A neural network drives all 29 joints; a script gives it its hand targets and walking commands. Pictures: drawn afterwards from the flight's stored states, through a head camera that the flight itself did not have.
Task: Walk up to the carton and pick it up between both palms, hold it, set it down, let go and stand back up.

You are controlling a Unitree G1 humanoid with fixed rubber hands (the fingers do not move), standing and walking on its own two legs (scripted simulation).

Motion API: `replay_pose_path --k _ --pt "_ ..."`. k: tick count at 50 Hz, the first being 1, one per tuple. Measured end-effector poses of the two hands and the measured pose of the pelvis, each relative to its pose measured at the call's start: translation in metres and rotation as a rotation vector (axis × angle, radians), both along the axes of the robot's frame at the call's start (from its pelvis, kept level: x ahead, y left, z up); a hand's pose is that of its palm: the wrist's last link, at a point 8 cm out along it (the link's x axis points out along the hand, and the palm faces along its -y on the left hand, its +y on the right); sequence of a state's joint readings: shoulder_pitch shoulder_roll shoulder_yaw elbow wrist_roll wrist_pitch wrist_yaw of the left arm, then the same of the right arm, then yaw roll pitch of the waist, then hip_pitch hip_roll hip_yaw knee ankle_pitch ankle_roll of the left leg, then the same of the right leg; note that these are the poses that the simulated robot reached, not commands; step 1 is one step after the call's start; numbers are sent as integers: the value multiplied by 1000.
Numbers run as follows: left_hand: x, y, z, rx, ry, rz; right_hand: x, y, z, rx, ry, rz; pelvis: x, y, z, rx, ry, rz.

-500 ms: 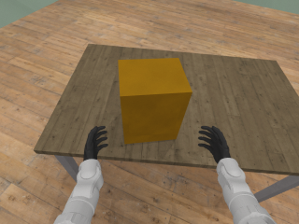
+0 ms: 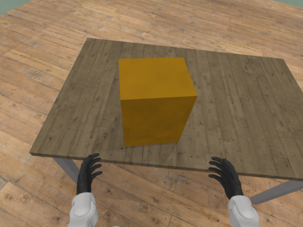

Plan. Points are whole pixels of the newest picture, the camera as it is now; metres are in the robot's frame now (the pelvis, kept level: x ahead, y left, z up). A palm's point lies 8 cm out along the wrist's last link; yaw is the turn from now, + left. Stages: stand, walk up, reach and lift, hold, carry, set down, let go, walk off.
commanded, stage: set down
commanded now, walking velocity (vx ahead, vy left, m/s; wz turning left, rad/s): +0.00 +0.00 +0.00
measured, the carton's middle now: (152, 105) +0.50 +0.05 -0.03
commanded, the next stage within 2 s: let go in 1.74 s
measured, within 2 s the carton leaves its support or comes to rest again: neither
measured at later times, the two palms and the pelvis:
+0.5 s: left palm (80, 197) +0.19 +0.20 -0.07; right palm (232, 204) +0.22 -0.21 -0.06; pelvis +0.02 +0.00 +0.00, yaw +0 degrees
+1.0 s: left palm (78, 201) +0.18 +0.21 -0.09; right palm (233, 207) +0.21 -0.21 -0.07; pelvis +0.02 +0.00 +0.00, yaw +0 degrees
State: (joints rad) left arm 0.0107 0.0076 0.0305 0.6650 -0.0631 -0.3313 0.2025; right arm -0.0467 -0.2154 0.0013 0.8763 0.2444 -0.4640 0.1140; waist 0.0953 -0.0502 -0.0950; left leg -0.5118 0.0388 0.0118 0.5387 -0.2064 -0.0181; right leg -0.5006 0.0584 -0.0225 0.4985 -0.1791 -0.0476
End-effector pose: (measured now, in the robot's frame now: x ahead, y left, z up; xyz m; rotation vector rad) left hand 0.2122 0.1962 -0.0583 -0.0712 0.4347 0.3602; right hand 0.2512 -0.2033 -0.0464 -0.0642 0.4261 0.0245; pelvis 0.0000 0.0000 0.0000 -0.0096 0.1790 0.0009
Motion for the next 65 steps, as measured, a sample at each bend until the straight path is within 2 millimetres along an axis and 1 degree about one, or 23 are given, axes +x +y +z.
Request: replay_pose_path --k 5,11,16,23,28,42,65 --pt "10 -1 14 14 -81 -19 4 2 5 -4 -41 7 1 0 0 0 2 0" --pt "10 -3 11 -1 -66 -47 1 11 0 -13 -15 41 3 0 1 0 -19 1" --pt "0 -1 0 -15 -7 -51 -8 9 -7 -26 26 27 6 1 1 0 -36 1" --pt "-21 6 -13 -14 85 -55 -31 -2 -16 -49 90 -24 14 1 2 -1 -55 2" --pt "-27 11 -17 -7 129 -59 -40 -5 -18 -53 112 -35 17 1 2 -1 -63 3" --pt "-31 14 -26 -26 229 -80 -41 -7 -23 -57 175 -51 20 1 3 -1 -82 3" --pt "-37 18 -32 -64 336 -104 -46 -5 -25 -108 254 -53 21 5 4 -6 -128 5"
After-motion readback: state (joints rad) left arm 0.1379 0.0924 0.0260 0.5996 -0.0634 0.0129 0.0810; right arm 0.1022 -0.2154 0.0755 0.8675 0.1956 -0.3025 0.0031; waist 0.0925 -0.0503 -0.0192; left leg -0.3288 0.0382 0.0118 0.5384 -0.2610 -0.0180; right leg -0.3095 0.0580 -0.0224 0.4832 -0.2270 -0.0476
